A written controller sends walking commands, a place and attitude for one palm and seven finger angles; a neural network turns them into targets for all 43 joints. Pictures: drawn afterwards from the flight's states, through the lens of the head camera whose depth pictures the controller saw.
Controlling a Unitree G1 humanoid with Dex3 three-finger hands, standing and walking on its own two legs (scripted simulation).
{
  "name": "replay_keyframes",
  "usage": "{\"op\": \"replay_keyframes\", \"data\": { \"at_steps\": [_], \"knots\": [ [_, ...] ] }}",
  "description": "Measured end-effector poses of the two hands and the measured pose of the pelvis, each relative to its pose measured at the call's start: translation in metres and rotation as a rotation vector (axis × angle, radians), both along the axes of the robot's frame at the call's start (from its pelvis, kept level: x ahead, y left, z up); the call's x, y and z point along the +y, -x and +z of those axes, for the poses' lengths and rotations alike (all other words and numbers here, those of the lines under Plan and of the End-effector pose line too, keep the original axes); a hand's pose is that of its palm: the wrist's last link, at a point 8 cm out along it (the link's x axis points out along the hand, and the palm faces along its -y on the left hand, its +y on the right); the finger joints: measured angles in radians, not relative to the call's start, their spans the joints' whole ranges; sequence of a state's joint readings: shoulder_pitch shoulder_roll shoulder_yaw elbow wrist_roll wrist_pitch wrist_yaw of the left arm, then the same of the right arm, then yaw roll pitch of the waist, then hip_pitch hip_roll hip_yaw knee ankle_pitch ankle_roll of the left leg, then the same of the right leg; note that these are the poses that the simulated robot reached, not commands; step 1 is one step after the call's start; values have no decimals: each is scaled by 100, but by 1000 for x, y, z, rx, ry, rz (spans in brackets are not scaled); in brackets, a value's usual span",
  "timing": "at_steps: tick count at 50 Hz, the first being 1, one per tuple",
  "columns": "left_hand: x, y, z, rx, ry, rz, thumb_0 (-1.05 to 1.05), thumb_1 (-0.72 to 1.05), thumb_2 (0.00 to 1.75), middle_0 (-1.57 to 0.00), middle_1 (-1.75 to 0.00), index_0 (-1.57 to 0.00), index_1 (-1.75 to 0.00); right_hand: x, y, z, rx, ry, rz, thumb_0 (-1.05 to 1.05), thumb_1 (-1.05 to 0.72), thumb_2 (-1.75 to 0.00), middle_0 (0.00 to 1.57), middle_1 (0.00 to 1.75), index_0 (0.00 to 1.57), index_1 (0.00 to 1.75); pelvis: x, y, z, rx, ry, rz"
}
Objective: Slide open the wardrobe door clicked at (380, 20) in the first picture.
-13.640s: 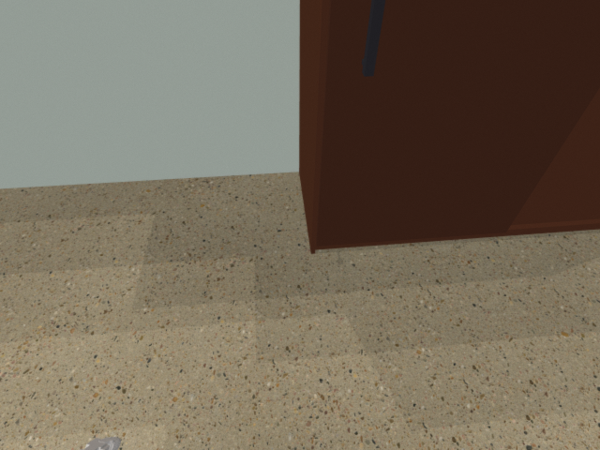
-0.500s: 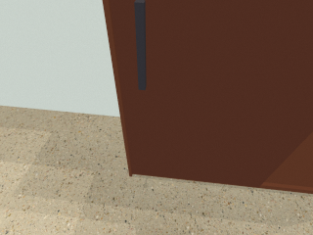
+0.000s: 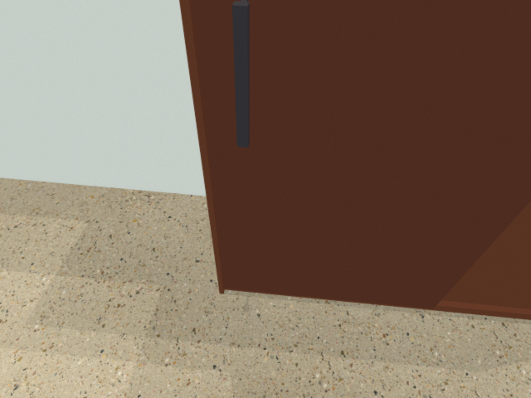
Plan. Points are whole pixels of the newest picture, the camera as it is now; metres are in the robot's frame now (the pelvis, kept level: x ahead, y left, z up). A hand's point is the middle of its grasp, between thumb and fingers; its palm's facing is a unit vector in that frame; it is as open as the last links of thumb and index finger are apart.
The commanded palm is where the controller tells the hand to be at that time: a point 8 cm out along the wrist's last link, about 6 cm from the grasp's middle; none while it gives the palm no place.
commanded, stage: come to a stop and stand still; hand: left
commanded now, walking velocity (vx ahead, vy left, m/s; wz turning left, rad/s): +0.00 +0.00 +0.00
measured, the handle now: (243, 79) +0.64 +0.08 +0.19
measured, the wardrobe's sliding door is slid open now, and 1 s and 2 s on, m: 0.00 0.00 0.00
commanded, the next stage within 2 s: look again from close up in 0.32 s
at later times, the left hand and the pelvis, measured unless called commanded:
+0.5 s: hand out of the picture -0.01 +0.17 -0.17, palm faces +0.01 -0.99 -0.16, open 7.4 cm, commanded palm none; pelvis -0.01 +0.01 +0.01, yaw -1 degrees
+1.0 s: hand out of the picture +0.01 +0.16 -0.16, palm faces -0.02 -0.98 -0.19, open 7.4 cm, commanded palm none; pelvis +0.01 +0.00 +0.01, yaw -2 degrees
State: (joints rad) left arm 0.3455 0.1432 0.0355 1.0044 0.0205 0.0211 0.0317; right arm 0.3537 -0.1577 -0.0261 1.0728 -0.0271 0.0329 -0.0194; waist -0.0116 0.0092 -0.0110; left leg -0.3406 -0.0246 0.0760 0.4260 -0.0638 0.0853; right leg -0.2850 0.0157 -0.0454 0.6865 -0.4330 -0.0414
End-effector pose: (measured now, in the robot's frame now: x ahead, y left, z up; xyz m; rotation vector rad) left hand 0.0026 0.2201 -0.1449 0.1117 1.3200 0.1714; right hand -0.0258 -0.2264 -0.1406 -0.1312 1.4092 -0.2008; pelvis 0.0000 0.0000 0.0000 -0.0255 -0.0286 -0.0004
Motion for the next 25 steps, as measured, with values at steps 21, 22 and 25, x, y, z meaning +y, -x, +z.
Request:
{"op": "replay_keyframes", "data": {
  "at_steps": [21, 22, 25],
  "knots": [
    [-6, 30, 2, 67, 34, -35, 0, 91, 89, -20, -30, -20, -30, 20, 3, 4, -18, -28, 13, 0, -92, -90, 20, 30, 20, 30, 8, 15, 6, 14, -20, -26],
    [-5, 27, 3, 60, 33, -38, 0, 91, 89, -20, -30, -20, -30, 21, 4, 4, -16, -30, 12, 0, -92, -90, 20, 30, 20, 30, 8, 15, 7, 15, -21, -25],
    [-2, 21, 4, 53, 23, -47, 0, 91, 89, -20, -30, -20, -30, 22, 5, 3, -13, -36, 8, 0, -92, -90, 20, 30, 20, 30, 9, 15, 7, 19, -23, -25]
  ]
}}
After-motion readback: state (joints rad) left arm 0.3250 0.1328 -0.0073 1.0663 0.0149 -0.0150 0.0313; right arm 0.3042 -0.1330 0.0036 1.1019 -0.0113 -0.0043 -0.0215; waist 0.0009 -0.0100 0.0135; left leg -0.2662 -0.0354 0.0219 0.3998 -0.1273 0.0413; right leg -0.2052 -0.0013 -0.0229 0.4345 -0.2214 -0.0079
